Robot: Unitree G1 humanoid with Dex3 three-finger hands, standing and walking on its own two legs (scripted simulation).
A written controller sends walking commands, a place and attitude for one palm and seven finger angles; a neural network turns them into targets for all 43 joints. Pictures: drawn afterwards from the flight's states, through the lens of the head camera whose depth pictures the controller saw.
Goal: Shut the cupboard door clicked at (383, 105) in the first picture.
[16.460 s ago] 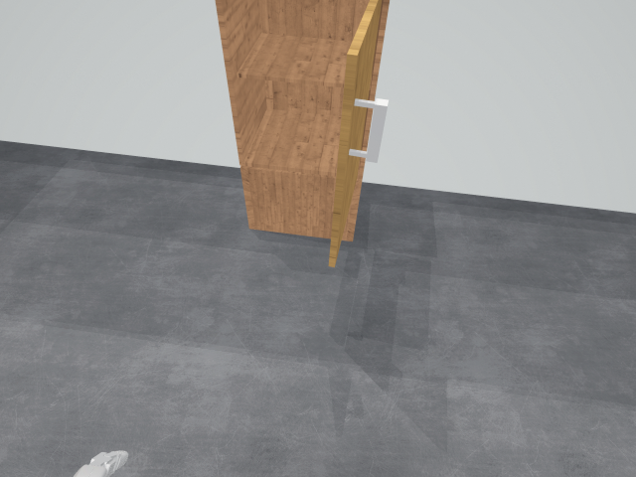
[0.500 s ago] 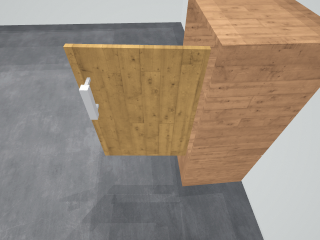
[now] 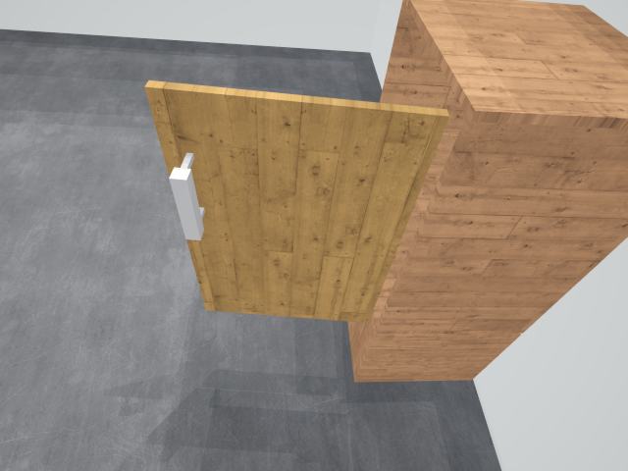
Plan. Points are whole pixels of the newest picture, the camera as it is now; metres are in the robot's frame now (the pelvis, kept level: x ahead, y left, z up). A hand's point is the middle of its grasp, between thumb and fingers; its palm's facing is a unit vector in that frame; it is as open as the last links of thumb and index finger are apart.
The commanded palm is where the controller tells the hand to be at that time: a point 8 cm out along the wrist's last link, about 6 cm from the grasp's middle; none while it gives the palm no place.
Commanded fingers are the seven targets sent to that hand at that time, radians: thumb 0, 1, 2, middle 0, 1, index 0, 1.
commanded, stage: shuffle to correct the standing spot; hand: left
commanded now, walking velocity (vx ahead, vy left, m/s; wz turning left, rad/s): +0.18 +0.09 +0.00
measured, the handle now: (191, 197) +0.49 +0.25 +0.03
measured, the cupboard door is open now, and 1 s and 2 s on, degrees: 85 85 85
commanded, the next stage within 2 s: come to a stop and stand still in 0.06 s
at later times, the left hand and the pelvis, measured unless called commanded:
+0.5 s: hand (211, 435) +0.19 +0.16 -0.16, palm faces +0.03 -0.98 -0.22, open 7.3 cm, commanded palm none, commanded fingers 0.00 0.90 0.90 -0.20 -0.30 -0.20 -0.30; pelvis +0.08 -0.01 +0.00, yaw +3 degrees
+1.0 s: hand out of the picture +0.04 +0.26 -0.15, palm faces +0.06 -0.95 -0.31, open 7.3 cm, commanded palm none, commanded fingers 0.00 0.90 0.90 -0.20 -0.30 -0.20 -0.30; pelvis +0.05 +0.05 +0.00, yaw +1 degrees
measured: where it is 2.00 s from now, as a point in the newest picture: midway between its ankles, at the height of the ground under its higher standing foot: outside the picture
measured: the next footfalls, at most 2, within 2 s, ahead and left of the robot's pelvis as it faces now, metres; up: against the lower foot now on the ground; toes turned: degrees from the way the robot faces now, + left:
right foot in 0.36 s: +0.11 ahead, -0.06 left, +0.00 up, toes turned +1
left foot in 0.74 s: +0.09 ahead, +0.14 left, +0.00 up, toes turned +4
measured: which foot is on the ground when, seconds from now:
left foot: down 0.00-0.38, up 0.40-0.72, down 0.74-1.00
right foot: up 0.00-0.34, down 0.36-1.00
